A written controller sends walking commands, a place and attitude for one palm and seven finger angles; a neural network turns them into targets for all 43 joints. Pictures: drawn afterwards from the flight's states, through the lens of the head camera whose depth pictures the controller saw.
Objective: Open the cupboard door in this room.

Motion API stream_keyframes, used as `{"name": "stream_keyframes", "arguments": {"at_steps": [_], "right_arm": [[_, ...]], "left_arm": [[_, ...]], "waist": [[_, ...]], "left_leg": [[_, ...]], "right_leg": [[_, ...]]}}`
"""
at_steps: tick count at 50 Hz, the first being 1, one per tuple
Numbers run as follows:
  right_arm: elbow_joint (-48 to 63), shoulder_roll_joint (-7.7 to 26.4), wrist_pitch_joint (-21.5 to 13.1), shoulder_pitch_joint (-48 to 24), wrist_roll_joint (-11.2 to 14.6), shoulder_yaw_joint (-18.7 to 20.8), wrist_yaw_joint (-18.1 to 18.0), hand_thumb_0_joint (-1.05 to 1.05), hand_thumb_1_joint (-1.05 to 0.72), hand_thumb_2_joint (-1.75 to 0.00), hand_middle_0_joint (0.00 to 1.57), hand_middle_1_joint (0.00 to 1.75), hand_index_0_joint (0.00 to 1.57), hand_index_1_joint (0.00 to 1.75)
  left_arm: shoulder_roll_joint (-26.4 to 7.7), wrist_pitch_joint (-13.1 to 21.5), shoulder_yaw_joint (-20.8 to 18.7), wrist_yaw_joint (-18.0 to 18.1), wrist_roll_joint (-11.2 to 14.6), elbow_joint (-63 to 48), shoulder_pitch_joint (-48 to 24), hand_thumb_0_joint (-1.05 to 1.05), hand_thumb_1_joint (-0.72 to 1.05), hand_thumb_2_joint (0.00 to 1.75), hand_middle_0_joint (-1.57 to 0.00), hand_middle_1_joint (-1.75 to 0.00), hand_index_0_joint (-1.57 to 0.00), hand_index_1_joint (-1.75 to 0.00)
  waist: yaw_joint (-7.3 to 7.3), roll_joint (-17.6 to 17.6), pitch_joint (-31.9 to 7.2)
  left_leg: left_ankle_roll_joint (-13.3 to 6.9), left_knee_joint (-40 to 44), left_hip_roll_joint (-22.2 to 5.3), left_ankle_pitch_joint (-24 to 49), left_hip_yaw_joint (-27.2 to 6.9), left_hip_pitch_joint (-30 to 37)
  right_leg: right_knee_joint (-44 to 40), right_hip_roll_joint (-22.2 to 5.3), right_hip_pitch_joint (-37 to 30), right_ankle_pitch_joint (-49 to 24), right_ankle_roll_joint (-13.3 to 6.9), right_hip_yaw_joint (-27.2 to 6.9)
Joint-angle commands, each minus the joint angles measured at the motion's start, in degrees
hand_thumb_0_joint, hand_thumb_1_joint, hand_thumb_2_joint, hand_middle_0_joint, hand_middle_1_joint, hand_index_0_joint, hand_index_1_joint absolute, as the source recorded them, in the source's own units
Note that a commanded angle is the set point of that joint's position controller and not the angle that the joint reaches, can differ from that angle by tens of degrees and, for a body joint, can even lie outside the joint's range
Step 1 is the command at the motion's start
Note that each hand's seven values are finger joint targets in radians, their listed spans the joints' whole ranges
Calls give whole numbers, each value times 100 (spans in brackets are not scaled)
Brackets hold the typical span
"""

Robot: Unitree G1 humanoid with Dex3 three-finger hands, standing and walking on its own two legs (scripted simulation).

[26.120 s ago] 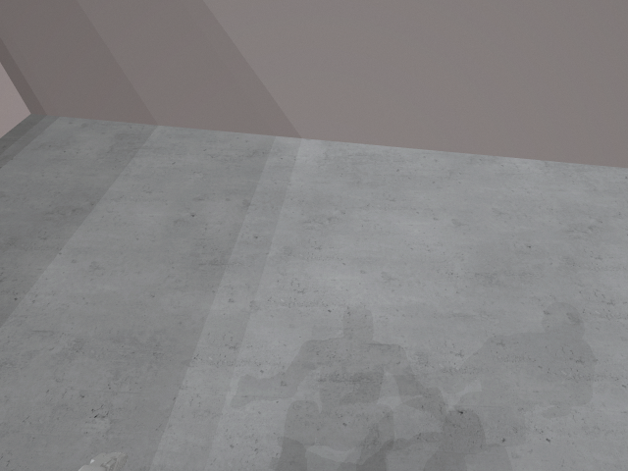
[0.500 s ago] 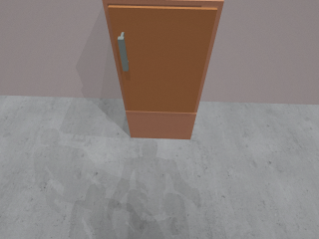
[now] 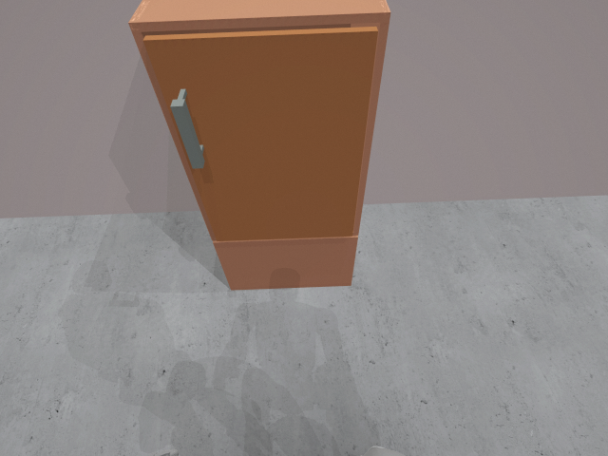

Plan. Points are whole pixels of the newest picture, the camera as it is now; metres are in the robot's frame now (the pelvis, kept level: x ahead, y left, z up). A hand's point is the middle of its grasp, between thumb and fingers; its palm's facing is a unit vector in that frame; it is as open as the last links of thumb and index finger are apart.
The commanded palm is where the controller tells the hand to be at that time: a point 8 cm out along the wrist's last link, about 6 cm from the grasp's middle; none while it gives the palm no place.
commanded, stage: take the last steps up to it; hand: left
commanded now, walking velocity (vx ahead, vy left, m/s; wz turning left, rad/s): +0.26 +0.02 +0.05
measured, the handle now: (190, 129) +0.70 +0.26 +0.01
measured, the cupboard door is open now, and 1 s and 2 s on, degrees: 0 0 0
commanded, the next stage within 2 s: come to a stop and stand still in 0.28 s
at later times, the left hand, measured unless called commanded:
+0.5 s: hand out of the picture +0.12 +0.20 -0.17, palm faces +0.09 -0.98 -0.15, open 7.3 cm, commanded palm none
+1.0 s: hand (216, 392) +0.23 +0.15 -0.14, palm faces +0.01 -0.96 -0.28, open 7.3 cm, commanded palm none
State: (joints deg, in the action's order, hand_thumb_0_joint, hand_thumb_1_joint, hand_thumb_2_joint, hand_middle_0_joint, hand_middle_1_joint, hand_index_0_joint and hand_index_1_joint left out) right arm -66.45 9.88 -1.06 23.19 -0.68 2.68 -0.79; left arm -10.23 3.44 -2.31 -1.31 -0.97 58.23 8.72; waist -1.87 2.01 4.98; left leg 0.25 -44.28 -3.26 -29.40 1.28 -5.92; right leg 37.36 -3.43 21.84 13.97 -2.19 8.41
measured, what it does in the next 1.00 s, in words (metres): walks ahead: left foot, then right foot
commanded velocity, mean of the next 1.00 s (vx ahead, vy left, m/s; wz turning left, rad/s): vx -0.02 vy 0.04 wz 0.01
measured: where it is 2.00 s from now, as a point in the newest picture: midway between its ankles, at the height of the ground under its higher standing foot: outside the picture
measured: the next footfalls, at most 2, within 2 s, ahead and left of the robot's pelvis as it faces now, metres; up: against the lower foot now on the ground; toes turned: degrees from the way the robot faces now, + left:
left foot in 0.40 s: +0.24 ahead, +0.14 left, +0.00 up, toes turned +9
right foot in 0.86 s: +0.22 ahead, -0.15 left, +0.00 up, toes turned -1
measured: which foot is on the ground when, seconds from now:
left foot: up 0.00-0.38, down 0.40-0.86, up 0.88-1.00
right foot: down 0.00-0.42, up 0.44-0.84, down 0.86-1.00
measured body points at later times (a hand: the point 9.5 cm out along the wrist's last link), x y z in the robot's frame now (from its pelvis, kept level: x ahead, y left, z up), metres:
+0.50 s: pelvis +0.16 +0.03 +0.01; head +0.19 +0.06 +0.46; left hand +0.12 +0.25 -0.16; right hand +0.26 -0.19 -0.13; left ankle +0.20 +0.13 -0.72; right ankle +0.08 -0.10 -0.69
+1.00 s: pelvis +0.16 -0.04 +0.02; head +0.20 -0.08 +0.46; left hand +0.23 +0.20 -0.11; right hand +0.21 -0.29 -0.16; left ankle +0.14 +0.11 -0.65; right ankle +0.18 -0.15 -0.72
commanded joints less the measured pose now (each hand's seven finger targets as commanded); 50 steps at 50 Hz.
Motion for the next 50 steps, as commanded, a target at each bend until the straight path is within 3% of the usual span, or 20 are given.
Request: {"name": "stream_keyframes", "arguments": {"at_steps": [1, 3, 6, 13, 18, 19, 20, 21, 22, 24, 26, 32, 38, 40, 41, 42, 43, 45, 48, 50], "right_arm": [[785, 501, -166, -782, 13, 127, 71, 0, -90, -90, 20, 30, 20, 30], [630, 288, -70, -491, -49, 91, 113, 0, -90, -90, 20, 30, 20, 30], [518, 106, 42, -194, -81, 82, 147, 0, -90, -90, 20, 30, 20, 30], [888, 118, -43, -1159, -39, 41, 238, 0, -90, -90, 20, 30, 20, 30], [822, 290, -160, -821, -60, 46, 195, 0, -90, -90, 20, 30, 20, 30], [667, 530, -219, -354, -79, 89, 160, 0, -90, -90, 20, 30, 20, 30], [588, 970, -256, 98, -128, 153, 77, 0, -90, -90, 20, 30, 20, 30], [561, 1133, -168, 179, -57, 132, 11, 0, -90, -90, 20, 30, 20, 30], [560, 1009, -136, -227, -39, 48, -92, 0, -90, -90, 20, 30, 20, 30], [685, 736, -99, -922, -15, -10, -175, 0, -90, -90, 20, 30, 20, 30], [633, 811, -36, -973, -1, 43, -227, 0, -90, -90, 20, 30, 20, 30], [892, 974, 113, -1269, -28, 260, -238, 0, -90, -90, 20, 30, 20, 30], [1054, 1018, 185, -1646, -89, 338, -90, 0, -90, -90, 20, 30, 20, 30], [1045, 1007, 225, -1589, -66, 335, -44, 0, -90, -90, 20, 30, 20, 30], [1017, 813, 226, -1478, -14, 308, -6, 0, -90, -90, 20, 30, 20, 30], [1095, 373, 246, -1230, 36, 221, 40, 0, -90, -90, 20, 30, 20, 30], [1236, 423, 344, -1367, 43, 212, 57, 0, -90, -90, 20, 30, 20, 30], [1223, 603, 507, -1446, -34, 250, 46, 0, -90, -90, 20, 30, 20, 30], [1060, 810, 472, -1137, -66, 280, 118, 0, -90, -90, 20, 30, 20, 30], [1109, 792, 464, -1177, -58, 248, 140, 0, -90, -90, 20, 30, 20, 30]], "left_arm": [[-1082, -11, -268, 197, 40, 153, 1292, 0, 90, 90, -20, -30, -20, -30], [-654, 57, -137, 215, 9, 37, 824, 0, 90, 90, -20, -30, -20, -30], [-481, 118, -103, 228, -27, 85, 810, 0, 90, 90, -20, -30, -20, -30], [-699, 141, -102, 203, -29, 310, 1115, 0, 90, 90, -20, -30, -20, -30], [-728, 30, -153, 223, -12, 357, 1014, 0, 90, 90, -20, -30, -20, -30], [-586, 1, -110, 226, -8, 381, 1111, 0, 90, 90, -20, -30, -20, -30], [-278, -24, -48, 232, 36, 328, 1346, 0, 90, 90, -20, -30, -20, -30], [-148, -42, 31, 265, 68, 306, 1439, 0, 90, 90, -20, -30, -20, -30], [-117, -148, 60, 348, 86, 429, 1425, 0, 90, 90, -20, -30, -20, -30], [-198, -243, 72, 356, 64, 566, 1272, 0, 90, 90, -20, -30, -20, -30], [-282, -365, 38, 334, 50, 544, 1184, 0, 90, 90, -20, -30, -20, -30], [-452, -657, -211, 291, -12, 32, 965, 0, 90, 90, -20, -30, -20, -30], [-368, -567, -139, 265, 10, -232, 801, 0, 90, 90, -20, -30, -20, -30], [-452, -451, -141, 261, -4, -143, 1085, 0, 90, 90, -20, -30, -20, -30], [-688, -386, -153, 279, -45, -86, 1219, 0, 90, 90, -20, -30, -20, -30], [-1212, -293, -191, 324, -112, -165, 1061, 0, 90, 90, -20, -30, -20, -30], [-1492, -322, -183, 308, -76, -321, 858, 0, 90, 90, -20, -30, -20, -30], [-1572, -336, -286, 350, -73, -378, 548, 0, 90, 90, -20, -30, -20, -30], [-1262, -324, -254, 364, -31, -488, 294, 0, 90, 90, -20, -30, -20, -30], [-1182, -301, -253, 394, -32, -459, 496, 0, 90, 90, -20, -30, -20, -30]], "waist": [[674, -730, -239], [307, -603, -194], [101, -861, -217], [307, -901, 2], [30, -694, -158], [-106, 13, -447], [-185, 1053, -863], [-104, 1340, -1088], [31, 1394, -1180], [196, 702, -543], [144, 377, -617], [210, 488, -797], [269, 1209, -764], [422, 902, -802], [484, 247, -823], [367, -1398, -730], [440, -1606, -471], [389, -1593, -279], [287, -1265, -345], [392, -1278, -517]], "left_leg": [[-233, -2900, -286, 608, -375, -2969], [-94, -2453, -412, 1198, -227, -2519], [86, -1643, -404, 1369, 57, -2203], [113, 204, -251, 1607, 381, -2136], [-28, 1535, 30, 2006, 556, -646], [-46, 1878, -181, 2537, 263, 187], [-503, 1997, -1315, 4236, -1006, 1073], [-984, 2316, -2057, 5706, -1578, 954], [-1010, 2418, -2020, 6132, -1498, 600], [-1051, 2392, -1796, 6519, -985, -23], [-989, 2363, -1735, 6802, -731, 167], [-1057, 2317, -1753, 5885, -298, -134], [-822, 2148, -1442, 4404, -93, -480], [-540, 1735, -1160, 3457, -48, -760], [-239, 1255, -779, 2440, 122, -1023], [149, 367, -74, 456, 480, -1681], [155, -325, 135, -523, 65, -1685], [114, -1465, 178, -273, -421, -1932], [221, -2191, 156, 759, -462, -2375], [288, -2070, 177, 937, -436, -2392]], "right_leg": [[-2539, -2029, -1828, 1039, -849, -2895], [-2620, -1605, -1165, 172, -576, -1769], [-2641, -1300, -885, -738, -505, -921], [-2540, -1290, -1330, -1392, -630, -726], [-1660, -1050, -1078, -1206, -387, -454], [-674, -781, -775, -1121, -178, -292], [513, -148, 54, 200, 156, 107], [1338, 96, 102, 2231, 292, -90], [1535, -54, -74, 2318, 330, -631], [1445, -269, -125, 1885, 418, -774], [1432, -228, -42, 1563, 478, -760], [2698, 0, 513, 1153, 537, -965], [805, 4, -236, 1000, 432, -534], [-588, 50, -991, 97, 432, -369], [-1386, -164, -1397, -637, 445, -564], [-1934, -1388, -1401, -1455, 122, -2078], [-2151, -2119, -697, -1797, -418, -2534], [-2283, -2121, -364, -1172, -722, -2865], [-1974, -1607, -951, -1400, -474, -1949], [-1902, -1558, -1263, -1698, -449, -1827]]}}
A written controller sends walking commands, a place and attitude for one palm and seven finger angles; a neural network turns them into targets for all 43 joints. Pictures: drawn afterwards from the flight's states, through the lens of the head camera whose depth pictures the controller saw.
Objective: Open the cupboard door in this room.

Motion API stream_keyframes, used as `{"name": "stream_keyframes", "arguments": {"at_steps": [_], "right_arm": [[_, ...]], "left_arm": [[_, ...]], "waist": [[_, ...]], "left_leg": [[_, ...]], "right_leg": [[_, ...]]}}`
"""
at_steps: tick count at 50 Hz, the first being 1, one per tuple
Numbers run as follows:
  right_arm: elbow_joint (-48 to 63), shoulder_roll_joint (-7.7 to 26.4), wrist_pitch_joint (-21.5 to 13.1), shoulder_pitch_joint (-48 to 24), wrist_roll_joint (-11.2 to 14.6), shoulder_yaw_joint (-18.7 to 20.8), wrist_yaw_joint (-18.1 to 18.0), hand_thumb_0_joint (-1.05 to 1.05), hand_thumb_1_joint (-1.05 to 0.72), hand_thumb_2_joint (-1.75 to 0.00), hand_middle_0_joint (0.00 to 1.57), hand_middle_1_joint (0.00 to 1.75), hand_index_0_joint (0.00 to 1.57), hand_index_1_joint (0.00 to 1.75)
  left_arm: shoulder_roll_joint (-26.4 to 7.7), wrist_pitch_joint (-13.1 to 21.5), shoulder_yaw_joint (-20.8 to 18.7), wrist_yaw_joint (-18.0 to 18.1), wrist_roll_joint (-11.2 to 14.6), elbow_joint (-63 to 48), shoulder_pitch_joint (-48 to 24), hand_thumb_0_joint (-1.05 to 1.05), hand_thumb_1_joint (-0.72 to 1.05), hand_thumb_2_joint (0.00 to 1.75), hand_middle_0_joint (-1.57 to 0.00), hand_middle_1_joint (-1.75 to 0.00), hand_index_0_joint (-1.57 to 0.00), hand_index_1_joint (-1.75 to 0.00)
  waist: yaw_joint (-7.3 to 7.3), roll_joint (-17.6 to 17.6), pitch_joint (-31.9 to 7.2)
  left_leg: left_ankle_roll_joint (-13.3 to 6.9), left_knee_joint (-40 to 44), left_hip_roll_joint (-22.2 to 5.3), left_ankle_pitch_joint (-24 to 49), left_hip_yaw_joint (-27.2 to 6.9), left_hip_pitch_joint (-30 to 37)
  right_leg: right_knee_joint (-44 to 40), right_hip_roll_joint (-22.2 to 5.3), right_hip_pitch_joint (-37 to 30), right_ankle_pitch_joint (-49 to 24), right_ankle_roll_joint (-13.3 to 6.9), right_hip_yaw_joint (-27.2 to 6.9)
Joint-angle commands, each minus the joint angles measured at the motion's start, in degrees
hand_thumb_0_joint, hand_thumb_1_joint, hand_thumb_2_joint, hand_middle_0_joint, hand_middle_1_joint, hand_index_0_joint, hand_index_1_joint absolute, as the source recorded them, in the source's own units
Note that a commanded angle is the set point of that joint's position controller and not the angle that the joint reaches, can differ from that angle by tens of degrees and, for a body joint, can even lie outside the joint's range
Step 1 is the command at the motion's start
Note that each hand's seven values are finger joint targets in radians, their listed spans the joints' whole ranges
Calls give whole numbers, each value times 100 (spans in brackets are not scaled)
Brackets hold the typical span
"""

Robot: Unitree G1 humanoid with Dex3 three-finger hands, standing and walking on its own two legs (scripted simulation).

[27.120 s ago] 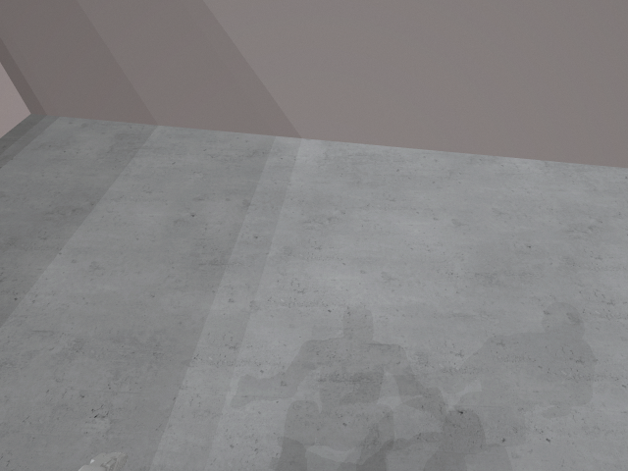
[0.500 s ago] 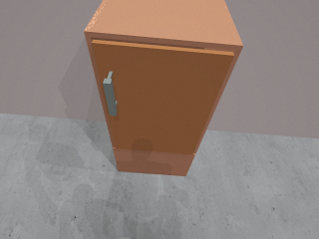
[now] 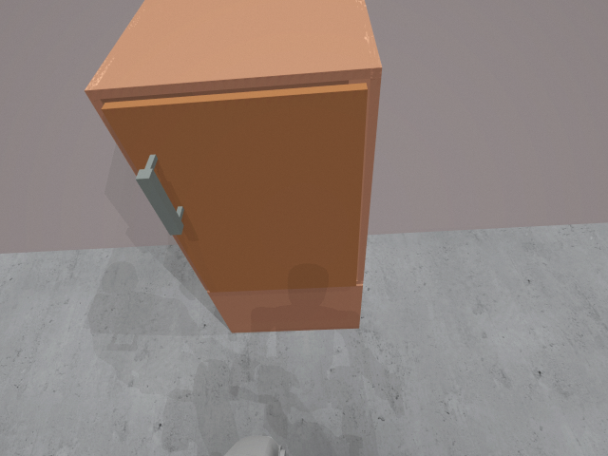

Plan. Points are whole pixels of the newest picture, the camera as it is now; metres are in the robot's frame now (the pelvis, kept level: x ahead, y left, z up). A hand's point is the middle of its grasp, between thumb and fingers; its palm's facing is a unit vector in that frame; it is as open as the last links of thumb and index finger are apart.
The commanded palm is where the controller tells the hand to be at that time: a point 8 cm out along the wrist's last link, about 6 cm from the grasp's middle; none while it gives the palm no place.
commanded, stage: come to a stop and stand still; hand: left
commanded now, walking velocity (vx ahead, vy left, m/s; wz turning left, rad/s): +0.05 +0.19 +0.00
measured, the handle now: (164, 196) +0.53 +0.30 +0.00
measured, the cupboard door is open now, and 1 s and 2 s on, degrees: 0 0 0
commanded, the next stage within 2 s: look again from close up in 1.44 s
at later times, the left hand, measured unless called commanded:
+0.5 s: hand out of the picture -0.02 +0.27 -0.17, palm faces +0.06 -0.96 -0.26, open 7.3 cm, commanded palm none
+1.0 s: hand out of the picture +0.04 +0.24 -0.17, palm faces -0.02 -0.98 -0.22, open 7.3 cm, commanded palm none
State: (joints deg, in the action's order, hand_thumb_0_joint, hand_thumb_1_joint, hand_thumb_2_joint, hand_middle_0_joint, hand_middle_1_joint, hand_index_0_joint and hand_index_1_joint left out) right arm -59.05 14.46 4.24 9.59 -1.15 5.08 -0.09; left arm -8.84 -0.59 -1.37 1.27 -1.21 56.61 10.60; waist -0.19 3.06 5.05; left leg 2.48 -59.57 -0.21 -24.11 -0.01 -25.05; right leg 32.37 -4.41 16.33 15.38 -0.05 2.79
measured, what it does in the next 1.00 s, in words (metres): steps on the spot: left foot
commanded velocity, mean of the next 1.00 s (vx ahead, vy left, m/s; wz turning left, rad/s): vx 0.01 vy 0.01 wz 0.00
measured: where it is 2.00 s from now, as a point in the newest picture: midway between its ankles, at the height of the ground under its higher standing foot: outside the picture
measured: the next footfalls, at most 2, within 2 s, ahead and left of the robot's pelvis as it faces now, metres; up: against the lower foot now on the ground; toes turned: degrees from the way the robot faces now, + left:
left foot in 0.32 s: -0.02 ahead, +0.17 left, +0.00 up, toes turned +4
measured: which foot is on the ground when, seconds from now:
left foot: up 0.00-0.30, down 0.32-1.00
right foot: down 0.00-1.00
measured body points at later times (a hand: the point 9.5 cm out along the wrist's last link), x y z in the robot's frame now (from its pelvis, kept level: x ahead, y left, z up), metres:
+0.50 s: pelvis -0.02 +0.07 -0.01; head -0.03 +0.07 +0.44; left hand -0.02 +0.33 -0.15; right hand +0.06 -0.16 -0.15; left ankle -0.06 +0.16 -0.74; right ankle +0.02 -0.11 -0.73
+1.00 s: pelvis +0.01 +0.06 +0.00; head +0.03 +0.05 +0.45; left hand +0.04 +0.29 -0.16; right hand -0.01 -0.16 -0.17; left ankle -0.06 +0.16 -0.74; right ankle +0.02 -0.11 -0.74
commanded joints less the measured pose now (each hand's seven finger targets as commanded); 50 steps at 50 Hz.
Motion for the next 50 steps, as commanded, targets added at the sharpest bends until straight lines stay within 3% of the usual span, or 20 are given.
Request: {"name": "stream_keyframes", "arguments": {"at_steps": [1, 4, 9, 11, 12, 13, 14, 15, 16, 17, 18, 19, 21, 23, 28, 36, 50], "right_arm": [[380, 323, -65, 203, -13, -1, 70, 0, -90, -90, 20, 30, 20, 30], [445, 260, -93, 94, 11, -44, 75, 0, -90, -90, 20, 30, 20, 30], [470, 117, -210, 32, 78, -132, 54, 0, -90, -90, 20, 30, 20, 30], [381, 69, -264, 303, 83, -162, 27, 0, -90, -90, 20, 30, 20, 30], [667, 324, -426, 653, 58, -149, 9, 0, -90, -90, 20, 30, 20, 30], [725, 74, -442, 845, 74, -205, -8, 0, -90, -90, 20, 30, 20, 30], [731, 211, -483, 892, 24, -259, 19, 0, -90, -90, 20, 30, 20, 30], [834, 525, -485, 888, -28, -221, 6, 0, -90, -90, 20, 30, 20, 30], [1003, 644, -424, 664, -68, -229, -29, 0, -90, -90, 20, 30, 20, 30], [1073, 522, -430, 501, -54, -277, -43, 0, -90, -90, 20, 30, 20, 30], [1069, 479, -448, 425, -31, -297, -45, 0, -90, -90, 20, 30, 20, 30], [1060, 419, -464, 427, -28, -328, -49, 0, -90, -90, 20, 30, 20, 30], [1026, 431, -490, 495, 7, -340, -74, 0, -90, -90, 20, 30, 20, 30], [974, 428, -493, 546, 17, -327, -66, 0, -90, -90, 20, 30, 20, 30], [813, 433, -558, 636, 13, -357, -81, 0, -90, -90, 20, 30, 20, 30], [449, 355, -647, 848, 26, -403, -151, 0, -90, -90, 20, 30, 20, 30], [-28, 97, -617, 1031, 33, -365, -189, 0, -90, -90, 20, 30, 20, 30]], "left_arm": [[-1329, 110, -354, 145, -9, -271, 389, 0, 90, 90, -20, -30, -20, -30], [-1313, 104, -352, 135, -32, -199, 616, 0, 90, 90, -20, -30, -20, -30], [-1445, 72, -383, 77, -93, -129, 668, 0, 90, 90, -20, -30, -20, -30], [-1496, 47, -399, 69, -79, -101, 530, 0, 90, 90, -20, -30, -20, -30], [-1422, 217, -259, 321, -111, -22, 736, 0, 90, 90, -20, -30, -20, -30], [-1565, 186, -272, 300, -37, -265, 534, 0, 90, 90, -20, -30, -20, -30], [-1166, 119, -157, 259, 4, -325, 393, 0, 90, 90, -20, -30, -20, -30], [-869, 52, -118, 208, 50, -333, 529, 0, 90, 90, -20, -30, -20, -30], [-723, 30, -109, 182, 53, -328, 722, 0, 90, 90, -20, -30, -20, -30], [-695, 0, -73, 154, -7, -287, 599, 0, 90, 90, -20, -30, -20, -30], [-702, -15, -40, 118, -15, -249, 512, 0, 90, 90, -20, -30, -20, -30], [-798, 0, -34, 85, -21, -273, 537, 0, 90, 90, -20, -30, -20, -30], [-822, 33, 12, 53, 18, -173, 643, 0, 90, 90, -20, -30, -20, -30], [-810, 36, 41, 41, 7, -126, 692, 0, 90, 90, -20, -30, -20, -30], [-800, 52, 64, 33, -7, -80, 770, 0, 90, 90, -20, -30, -20, -30], [-793, 113, 46, 45, 26, 70, 748, 0, 90, 90, -20, -30, -20, -30], [-723, 145, -5, 81, 37, 242, 579, 0, 90, 90, -20, -30, -20, -30]], "waist": [[244, -1393, -580], [354, -1344, -660], [419, -1674, -636], [275, -1620, -739], [-121, -845, -1456], [-164, -565, -1591], [-147, 256, -1145], [-44, 982, -812], [147, 651, -496], [115, 586, -165], [84, 960, 59], [115, 1033, 157], [115, 279, 37], [90, -184, 138], [87, -108, 225], [59, -105, -268], [32, -316, -320]], "left_leg": [[100, -469, -126, 420, -299, -545], [117, 126, -110, 270, -177, -362], [28, 1681, -39, -141, 154, 348], [-14, 2390, 41, 129, 305, 767], [29, 2491, 165, 203, 540, 1217], [-121, 3271, -5, 442, 352, 1364], [-167, 3712, -229, 811, 210, 1360], [-420, 3818, -887, 1640, -566, 987], [-697, 3728, -1253, 2121, -707, 624], [-660, 3790, -995, 1785, -538, 380], [-574, 3963, -856, 1510, -556, 239], [-556, 3969, -773, 1638, -480, 280], [-522, 3975, -689, 1284, -439, 521], [-490, 4142, -608, 439, -414, 502], [-497, 4425, -610, 357, -436, 603], [-457, 3989, -575, 2295, -133, 1331], [-413, 3664, -527, 2321, 95, 1460]], "right_leg": [[-1401, -1492, -887, -1816, -685, -1259], [-1446, -1453, -1045, -1581, -732, -1264], [-1496, -1339, -896, -1460, -832, -1282], [-1357, -1191, -829, -1469, -733, -1117], [-553, -1271, -1267, -3582, -578, -1419], [-214, -1081, -1034, -2254, -498, -883], [182, -530, -606, -1032, -293, -406], [443, -161, -151, 32, -74, 14], [331, -4, -53, 376, -57, 144], [217, 117, -113, 488, -49, 219], [187, 113, -127, 415, -46, 183], [144, 128, -145, 228, -56, 112], [-115, 117, -230, -47, -67, -108], [-365, 29, -212, -115, -66, -269], [-430, 1, -227, -361, -54, -330], [-356, -132, -487, -1161, -62, -371], [-286, -209, -692, -2047, -101, -415]]}}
